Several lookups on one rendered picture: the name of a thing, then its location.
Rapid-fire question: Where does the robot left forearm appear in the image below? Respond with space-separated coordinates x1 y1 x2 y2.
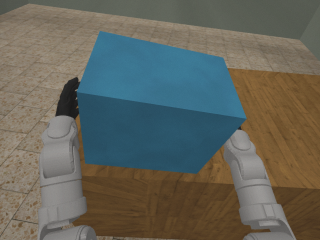
37 115 88 240

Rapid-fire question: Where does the robot left hand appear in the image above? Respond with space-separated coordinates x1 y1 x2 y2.
55 77 80 120

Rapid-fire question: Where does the carton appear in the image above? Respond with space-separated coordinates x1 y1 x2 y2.
76 31 247 174

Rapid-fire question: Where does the pedestal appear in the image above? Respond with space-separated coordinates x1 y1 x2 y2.
38 68 320 240

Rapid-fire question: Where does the robot right forearm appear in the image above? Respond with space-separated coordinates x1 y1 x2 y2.
223 129 297 240

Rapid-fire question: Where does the robot left upper arm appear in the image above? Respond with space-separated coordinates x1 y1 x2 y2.
43 225 97 240

